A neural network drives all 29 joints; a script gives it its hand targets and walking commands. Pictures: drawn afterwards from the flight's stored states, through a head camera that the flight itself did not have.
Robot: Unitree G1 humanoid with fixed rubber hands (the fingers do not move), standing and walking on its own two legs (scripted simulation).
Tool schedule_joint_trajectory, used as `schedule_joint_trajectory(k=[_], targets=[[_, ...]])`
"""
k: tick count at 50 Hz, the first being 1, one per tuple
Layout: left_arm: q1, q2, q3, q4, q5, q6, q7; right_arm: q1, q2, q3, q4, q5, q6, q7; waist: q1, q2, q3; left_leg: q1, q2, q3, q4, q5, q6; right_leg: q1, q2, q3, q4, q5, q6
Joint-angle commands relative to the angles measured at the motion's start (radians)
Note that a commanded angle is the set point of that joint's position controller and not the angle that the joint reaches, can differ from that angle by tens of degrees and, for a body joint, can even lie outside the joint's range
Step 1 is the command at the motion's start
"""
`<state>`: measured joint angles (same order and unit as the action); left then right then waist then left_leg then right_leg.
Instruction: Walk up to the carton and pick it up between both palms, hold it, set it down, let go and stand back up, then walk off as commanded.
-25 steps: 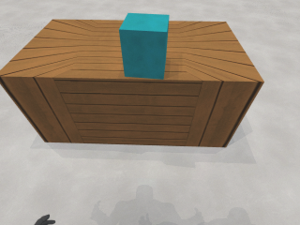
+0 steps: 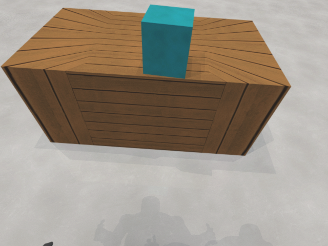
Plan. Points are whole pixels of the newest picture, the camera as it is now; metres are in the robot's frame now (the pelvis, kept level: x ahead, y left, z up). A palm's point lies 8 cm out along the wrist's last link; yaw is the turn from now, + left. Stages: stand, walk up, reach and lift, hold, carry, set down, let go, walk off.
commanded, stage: stand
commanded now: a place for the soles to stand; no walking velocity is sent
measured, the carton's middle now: (167, 42) +0.99 +0.01 +0.01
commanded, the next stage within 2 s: none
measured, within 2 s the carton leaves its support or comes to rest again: neither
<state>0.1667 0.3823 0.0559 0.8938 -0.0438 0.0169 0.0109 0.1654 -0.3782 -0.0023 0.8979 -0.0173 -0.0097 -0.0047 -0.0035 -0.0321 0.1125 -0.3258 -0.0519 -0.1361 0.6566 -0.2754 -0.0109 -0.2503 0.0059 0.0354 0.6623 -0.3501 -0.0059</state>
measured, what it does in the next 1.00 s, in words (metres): stands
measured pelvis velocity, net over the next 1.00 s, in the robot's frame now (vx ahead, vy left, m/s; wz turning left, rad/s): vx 0.02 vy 0.00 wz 0.00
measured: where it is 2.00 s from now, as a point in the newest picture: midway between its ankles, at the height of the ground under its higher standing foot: outside the picture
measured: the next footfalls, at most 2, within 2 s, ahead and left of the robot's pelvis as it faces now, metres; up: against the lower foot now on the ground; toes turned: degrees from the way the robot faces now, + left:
none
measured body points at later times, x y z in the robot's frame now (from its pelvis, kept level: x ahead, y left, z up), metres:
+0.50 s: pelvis +0.00 +0.00 +0.00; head +0.04 +0.01 +0.45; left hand +0.10 +0.31 -0.12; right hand +0.12 -0.31 -0.11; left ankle +0.05 +0.14 -0.72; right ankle +0.00 -0.13 -0.72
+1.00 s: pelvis +0.02 +0.00 +0.01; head +0.07 +0.00 +0.45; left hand +0.10 +0.31 -0.12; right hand +0.16 -0.30 -0.10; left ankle +0.05 +0.14 -0.72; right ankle +0.00 -0.13 -0.72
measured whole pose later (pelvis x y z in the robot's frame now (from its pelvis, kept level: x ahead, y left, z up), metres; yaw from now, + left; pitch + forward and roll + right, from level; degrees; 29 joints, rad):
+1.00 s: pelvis +0.02 +0.00 +0.01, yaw +0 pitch +0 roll +0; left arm 0.15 0.38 0.06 0.95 -0.04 -0.01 0.00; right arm 0.06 -0.38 0.00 0.90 -0.02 -0.02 0.01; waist 0.00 -0.02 0.11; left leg -0.32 -0.05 -0.14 0.57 -0.24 -0.02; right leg -0.26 0.00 0.04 0.60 -0.34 0.00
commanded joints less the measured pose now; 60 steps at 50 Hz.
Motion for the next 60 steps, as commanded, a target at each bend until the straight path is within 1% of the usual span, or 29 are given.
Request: schedule_joint_trajectory(k=[1,2,3,5,6,8,10,12,13,17,21,23,24,27,28,29,33,34,37,40,46,47,48,49,52,53,56,57,60], targets=[[-0.107,0.245,0.050,-0.058,0.061,-0.049,-0.008,0.034,-0.199,-0.086,-0.001,0.011,-0.022,-0.010,-0.028,-0.071,-0.046,0.094,0.028,0.018,0.052,-0.176,0.031,-0.136,-0.275,0.307,-0.371,-0.071,-0.187],[-0.128,0.232,0.046,-0.067,0.061,-0.049,-0.010,0.037,-0.191,-0.083,0.002,0.011,-0.025,-0.004,-0.036,-0.088,-0.052,0.133,0.037,0.044,-0.003,-0.136,0.046,-0.155,-0.242,0.267,-0.352,-0.089,-0.169],[-0.123,0.226,0.039,-0.063,0.061,-0.050,-0.010,0.030,-0.198,-0.087,0.010,0.014,-0.029,-0.001,-0.038,-0.048,-0.056,0.144,0.032,0.032,-0.052,-0.094,0.049,-0.155,-0.200,0.217,-0.325,-0.050,-0.141],[-0.113,0.201,0.040,-0.073,0.052,-0.039,-0.016,0.038,-0.221,-0.083,0.002,0.006,-0.039,-0.003,-0.029,-0.011,-0.077,0.118,0.086,-0.091,-0.194,-0.066,0.070,-0.111,-0.120,0.137,-0.233,-0.014,-0.084],[-0.080,0.186,0.036,-0.067,0.043,-0.036,-0.019,-0.013,-0.233,-0.080,-0.003,0.006,-0.036,-0.005,0.002,0.043,-0.082,0.099,0.112,-0.152,-0.229,-0.093,0.087,-0.104,-0.074,0.119,-0.217,-0.094,-0.058],[-0.051,0.186,0.036,-0.051,0.039,-0.033,-0.020,-0.027,-0.225,-0.071,-0.009,0.006,-0.038,-0.001,0.011,0.052,-0.086,0.028,0.129,-0.185,-0.285,-0.147,0.086,-0.017,-0.046,0.088,-0.167,-0.086,-0.054],[-0.029,0.176,0.034,-0.048,0.039,-0.031,-0.017,-0.050,-0.217,-0.068,-0.007,0.003,-0.037,-0.002,0.026,0.075,-0.089,0.009,0.130,-0.164,-0.288,-0.157,0.077,0.015,-0.061,0.102,-0.181,-0.092,-0.064],[-0.049,0.191,0.037,-0.048,0.045,-0.039,-0.017,-0.043,-0.207,-0.071,-0.011,0.008,-0.039,-0.002,0.019,0.020,-0.112,0.024,0.100,-0.118,-0.237,-0.059,0.066,0.040,-0.086,0.111,-0.213,-0.029,-0.071],[-0.049,0.205,0.039,-0.044,0.049,-0.042,-0.016,-0.030,-0.219,-0.077,-0.019,0.005,-0.037,0.000,0.011,0.063,-0.127,0.052,0.090,-0.107,-0.224,-0.040,0.061,0.037,-0.101,0.142,-0.223,0.003,-0.077],[-0.065,0.207,0.037,-0.050,0.050,-0.049,-0.013,-0.042,-0.191,-0.071,-0.016,0.013,-0.037,-0.002,0.001,-0.016,-0.144,0.118,0.076,-0.061,-0.141,0.155,0.053,0.019,-0.125,0.126,-0.251,0.119,-0.086],[-0.057,0.195,0.035,-0.056,0.045,-0.046,-0.007,-0.040,-0.191,-0.068,-0.019,0.013,-0.037,-0.008,0.013,0.023,-0.221,0.179,0.077,-0.042,-0.106,0.304,0.060,0.057,-0.115,0.108,-0.197,0.306,-0.070],[-0.058,0.200,0.036,-0.064,0.043,-0.045,-0.003,-0.024,-0.197,-0.072,-0.022,0.017,-0.037,-0.012,0.013,0.003,-0.236,0.155,0.090,-0.058,-0.096,0.292,0.075,0.074,-0.115,0.111,-0.164,0.300,-0.074],[-0.067,0.211,0.027,-0.025,0.056,-0.046,-0.011,-0.052,-0.200,-0.047,-0.013,0.011,-0.037,-0.005,0.009,0.084,-0.234,0.135,0.112,-0.063,-0.147,0.201,0.072,0.065,-0.136,0.172,-0.209,0.209,-0.080],[-0.090,0.192,0.014,-0.014,0.066,-0.047,-0.012,-0.074,-0.195,-0.048,0.006,0.011,-0.037,0.001,0.001,0.017,-0.213,0.126,0.117,-0.085,-0.173,0.092,0.069,0.030,-0.127,0.166,-0.261,0.082,-0.078],[-0.093,0.199,0.017,-0.018,0.066,-0.047,-0.015,-0.103,-0.215,-0.044,-0.001,0.011,-0.035,-0.001,0.004,0.064,-0.162,0.119,0.110,-0.062,-0.180,0.081,0.062,-0.009,-0.135,0.188,-0.278,0.050,-0.077],[-0.118,0.198,0.014,-0.012,0.072,-0.048,-0.013,-0.123,-0.196,-0.046,-0.007,0.013,-0.033,0.001,-0.009,0.053,-0.174,0.119,0.113,-0.054,-0.193,0.076,0.064,-0.002,-0.128,0.169,-0.280,0.022,-0.070],[-0.065,0.195,0.009,0.002,0.062,-0.058,-0.017,-0.115,-0.219,-0.052,0.011,0.013,-0.034,0.003,0.011,0.086,-0.256,0.148,0.141,-0.094,-0.197,0.129,0.070,0.072,-0.114,0.129,-0.248,0.112,-0.053],[-0.077,0.207,0.016,0.017,0.068,-0.062,-0.014,-0.124,-0.183,-0.039,0.006,0.018,-0.039,0.002,0.006,0.042,-0.205,0.143,0.131,-0.075,-0.202,0.195,0.067,0.061,-0.121,0.138,-0.242,0.167,-0.068],[-0.088,0.196,0.011,0.013,0.064,-0.064,-0.013,-0.118,-0.194,-0.043,0.013,0.015,-0.039,0.005,-0.005,0.033,-0.249,0.171,0.123,-0.052,-0.171,0.246,0.055,0.074,-0.133,0.141,-0.249,0.276,-0.060],[-0.083,0.199,0.015,0.022,0.062,-0.058,-0.014,-0.140,-0.185,-0.031,0.017,0.014,-0.039,0.003,0.004,0.065,-0.262,0.171,0.130,-0.061,-0.189,0.220,0.067,0.093,-0.118,0.134,-0.255,0.220,-0.059],[-0.054,0.194,0.016,0.037,0.053,-0.068,-0.015,-0.124,-0.185,-0.029,0.013,0.020,-0.038,-0.002,0.015,0.042,-0.304,0.180,0.136,-0.062,-0.180,0.344,0.066,0.131,-0.125,0.123,-0.211,0.361,-0.058],[-0.065,0.197,0.012,0.037,0.059,-0.065,-0.013,-0.126,-0.198,-0.037,0.015,0.017,-0.037,0.001,-0.005,0.055,-0.287,0.182,0.129,-0.043,-0.170,0.304,0.064,0.131,-0.136,0.131,-0.216,0.368,-0.068],[-0.073,0.195,0.022,0.033,0.059,-0.065,-0.014,-0.148,-0.185,-0.027,0.008,0.015,-0.037,-0.001,0.014,0.086,-0.313,0.184,0.137,-0.037,-0.166,0.363,0.060,0.165,-0.139,0.120,-0.205,0.422,-0.059],[-0.058,0.198,0.010,0.039,0.062,-0.065,-0.012,-0.121,-0.187,-0.032,0.020,0.020,-0.033,0.000,0.009,0.048,-0.330,0.196,0.129,-0.046,-0.159,0.356,0.061,0.164,-0.129,0.114,-0.202,0.404,-0.056],[-0.078,0.180,0.009,0.028,0.062,-0.061,-0.010,-0.137,-0.202,-0.033,0.010,0.012,-0.031,-0.001,0.012,0.042,-0.322,0.209,0.129,-0.043,-0.164,0.338,0.065,0.136,-0.127,0.118,-0.234,0.352,-0.060],[-0.053,0.211,0.014,0.030,0.060,-0.063,-0.008,-0.121,-0.198,-0.032,0.025,0.023,-0.028,-0.002,0.006,0.078,-0.297,0.193,0.124,-0.053,-0.169,0.298,0.065,0.122,-0.131,0.139,-0.230,0.324,-0.065],[-0.069,0.192,0.014,0.038,0.058,-0.058,-0.011,-0.108,-0.192,-0.033,0.027,0.021,-0.032,-0.002,0.006,0.020,-0.304,0.197,0.133,-0.046,-0.182,0.325,0.065,0.116,-0.124,0.118,-0.210,0.333,-0.063],[-0.052,0.193,0.014,0.041,0.050,-0.061,-0.012,-0.121,-0.190,-0.025,0.017,0.015,-0.033,0.003,0.012,0.089,-0.303,0.213,0.129,-0.049,-0.173,0.307,0.067,0.093,-0.128,0.147,-0.227,0.312,-0.068],[-0.074,0.191,0.020,0.037,0.057,-0.052,-0.010,-0.134,-0.184,-0.028,0.006,0.012,-0.035,0.004,0.005,0.077,-0.283,0.173,0.134,-0.058,-0.194,0.252,0.064,0.092,-0.119,0.129,-0.244,0.222,-0.058]])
